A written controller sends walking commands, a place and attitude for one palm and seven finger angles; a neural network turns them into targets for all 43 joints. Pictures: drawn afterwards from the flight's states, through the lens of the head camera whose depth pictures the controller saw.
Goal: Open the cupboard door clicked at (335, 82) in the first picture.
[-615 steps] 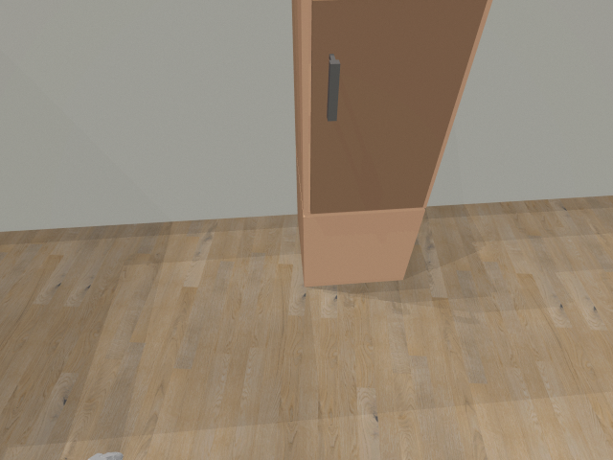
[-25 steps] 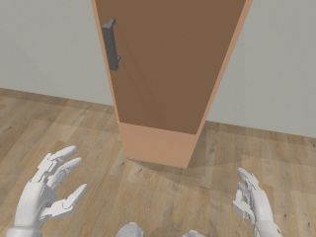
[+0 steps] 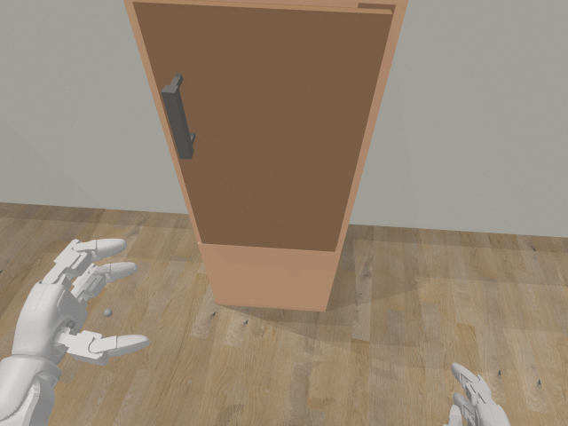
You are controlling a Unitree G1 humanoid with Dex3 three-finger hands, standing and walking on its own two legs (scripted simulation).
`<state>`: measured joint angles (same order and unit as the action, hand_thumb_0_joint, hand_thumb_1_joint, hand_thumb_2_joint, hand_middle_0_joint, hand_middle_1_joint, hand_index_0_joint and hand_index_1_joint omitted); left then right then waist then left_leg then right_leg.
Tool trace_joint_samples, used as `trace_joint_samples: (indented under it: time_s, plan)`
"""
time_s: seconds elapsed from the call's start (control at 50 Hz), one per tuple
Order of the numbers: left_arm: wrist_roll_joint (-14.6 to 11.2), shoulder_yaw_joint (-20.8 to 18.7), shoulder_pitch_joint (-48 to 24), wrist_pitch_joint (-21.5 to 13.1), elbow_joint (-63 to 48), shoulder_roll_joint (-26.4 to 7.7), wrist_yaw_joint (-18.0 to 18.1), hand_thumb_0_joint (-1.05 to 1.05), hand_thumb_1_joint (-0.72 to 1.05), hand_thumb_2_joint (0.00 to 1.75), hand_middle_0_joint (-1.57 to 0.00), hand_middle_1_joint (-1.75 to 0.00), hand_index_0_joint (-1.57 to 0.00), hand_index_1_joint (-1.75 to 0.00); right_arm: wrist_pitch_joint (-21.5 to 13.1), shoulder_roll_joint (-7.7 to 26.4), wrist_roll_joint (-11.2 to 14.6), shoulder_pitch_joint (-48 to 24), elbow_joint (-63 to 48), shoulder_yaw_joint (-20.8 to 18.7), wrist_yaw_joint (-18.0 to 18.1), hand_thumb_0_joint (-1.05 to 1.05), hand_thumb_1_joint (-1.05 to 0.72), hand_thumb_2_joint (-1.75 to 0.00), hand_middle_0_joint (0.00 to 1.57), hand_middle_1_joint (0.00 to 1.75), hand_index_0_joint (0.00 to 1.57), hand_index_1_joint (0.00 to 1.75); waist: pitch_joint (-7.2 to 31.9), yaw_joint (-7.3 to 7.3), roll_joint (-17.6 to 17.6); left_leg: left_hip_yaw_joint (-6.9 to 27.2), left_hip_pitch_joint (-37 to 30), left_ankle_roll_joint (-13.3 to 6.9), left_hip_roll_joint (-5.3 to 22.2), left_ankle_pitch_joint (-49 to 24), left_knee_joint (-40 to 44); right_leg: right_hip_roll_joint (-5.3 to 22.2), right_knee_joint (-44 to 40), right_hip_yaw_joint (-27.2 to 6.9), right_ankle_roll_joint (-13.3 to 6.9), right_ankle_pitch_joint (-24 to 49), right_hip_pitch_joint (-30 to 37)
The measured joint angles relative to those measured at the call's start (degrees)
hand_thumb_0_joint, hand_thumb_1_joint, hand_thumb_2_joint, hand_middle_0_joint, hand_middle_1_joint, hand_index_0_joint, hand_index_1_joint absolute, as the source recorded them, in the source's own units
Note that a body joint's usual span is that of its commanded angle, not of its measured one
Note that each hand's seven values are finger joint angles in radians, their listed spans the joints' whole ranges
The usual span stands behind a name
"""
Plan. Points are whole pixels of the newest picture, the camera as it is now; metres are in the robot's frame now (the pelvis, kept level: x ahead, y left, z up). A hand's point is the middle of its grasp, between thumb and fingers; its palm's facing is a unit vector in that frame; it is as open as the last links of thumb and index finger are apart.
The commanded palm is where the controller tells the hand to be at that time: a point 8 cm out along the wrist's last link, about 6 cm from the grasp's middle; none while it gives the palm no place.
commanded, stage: raise the hand with hooked fingers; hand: left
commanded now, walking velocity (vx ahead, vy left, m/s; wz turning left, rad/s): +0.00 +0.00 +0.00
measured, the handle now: (182, 117) +0.57 +0.21 +0.12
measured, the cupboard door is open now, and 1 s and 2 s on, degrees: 0 0 0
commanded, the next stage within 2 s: move the hooked fingers beside the handle in 1.04 s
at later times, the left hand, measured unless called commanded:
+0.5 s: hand (58, 246) +0.29 +0.29 +0.14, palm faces +0.03 -1.00 -0.05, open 14.0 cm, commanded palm +0.26 +0.33 +0.14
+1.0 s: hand (73, 234) +0.30 +0.27 +0.14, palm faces +0.03 -1.00 -0.04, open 14.0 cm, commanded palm +0.27 +0.32 +0.14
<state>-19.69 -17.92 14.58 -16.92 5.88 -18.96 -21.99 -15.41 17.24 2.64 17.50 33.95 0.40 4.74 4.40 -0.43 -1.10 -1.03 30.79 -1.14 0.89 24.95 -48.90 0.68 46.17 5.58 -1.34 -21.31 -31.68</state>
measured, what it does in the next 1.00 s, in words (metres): stands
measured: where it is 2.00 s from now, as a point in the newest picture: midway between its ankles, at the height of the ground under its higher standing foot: outside the picture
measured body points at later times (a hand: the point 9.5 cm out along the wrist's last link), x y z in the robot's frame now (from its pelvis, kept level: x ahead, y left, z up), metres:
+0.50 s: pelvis +0.01 +0.01 +0.02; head +0.02 +0.01 +0.47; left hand +0.28 +0.34 +0.14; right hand +0.18 -0.22 -0.05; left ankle +0.00 +0.10 -0.70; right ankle +0.02 -0.11 -0.70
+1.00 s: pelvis +0.01 +0.00 +0.02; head +0.02 -0.01 +0.47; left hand +0.29 +0.33 +0.15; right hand +0.17 -0.24 -0.05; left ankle +0.00 +0.10 -0.70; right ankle +0.02 -0.11 -0.70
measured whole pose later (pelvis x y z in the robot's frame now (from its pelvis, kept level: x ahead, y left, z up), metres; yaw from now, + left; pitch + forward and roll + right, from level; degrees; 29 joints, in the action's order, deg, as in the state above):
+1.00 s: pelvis +0.01 +0.00 +0.02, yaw +0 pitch +2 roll -1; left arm -18.8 -25.1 -6.3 -5.1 20.5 -24.7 -28.1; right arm -12.2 15.9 2.9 16.1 33.9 3.8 6.2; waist 2.1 1.4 -1.7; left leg -1.7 18.9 -1.1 0.6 20.1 -36.5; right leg 0.3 34.4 4.8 -1.3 -16.6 -20.2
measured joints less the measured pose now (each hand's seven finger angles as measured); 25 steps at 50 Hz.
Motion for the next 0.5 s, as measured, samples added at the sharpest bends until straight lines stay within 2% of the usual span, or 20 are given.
trace_joint_samples:
  time_s: [0.12,0.26,0.38,0.5]
  plan:
    - [-0.2,-1.4,-4.7,2.7,2.5,-1.3,-0.8,0.00,-0.28,0.40,-0.29,-1.05,-0.28,-1.06,-0.2,-0.9,0.2,-2.0,-1.0,1.3,0.3,0.01,-0.91,-0.90,0.20,0.30,0.20,0.30,-0.6,1.01,0.0,0.2,-3.3,-0.2,-0.2,-0.8,2.4,0.0,-2.8,0.2,0.3,1.0,3.7]
    - [-0.3,-3.0,-10.6,7.1,6.7,-3.0,-3.5,-0.01,-0.42,0.34,-0.30,-1.15,-0.29,-1.15,0.5,-2.4,0.1,-3.5,-1.3,3.6,0.6,0.01,-0.91,-0.90,0.20,0.30,0.20,0.30,-1.0,2.19,-0.3,0.2,-6.4,-0.5,-0.5,-1.8,5.1,0.1,-5.8,0.2,0.6,2.1,6.9]
    - [0.2,-4.4,-14.9,9.5,9.0,-4.2,-4.8,-0.01,-0.48,0.31,-0.30,-1.18,-0.30,-1.18,1.1,-2.8,0.0,-3.3,-0.8,4.5,0.9,0.01,-0.91,-0.90,0.20,0.30,0.20,0.30,-1.6,2.66,-0.7,0.2,-8.3,-0.7,-0.7,-2.6,7.0,0.2,-7.9,0.2,0.8,3.0,8.9]
    - [0.5,-6.0,-19.2,11.3,12.3,-5.9,-6.1,-0.01,-0.50,0.31,-0.31,-1.19,-0.30,-1.19,2.0,-2.3,0.2,-2.5,0.0,4.6,1.4,0.01,-0.91,-0.90,0.20,0.30,0.20,0.30,-2.1,2.43,-0.8,0.0,-9.8,-0.7,-0.9,-3.5,9.0,0.3,-9.6,0.0,0.9,3.7,10.3]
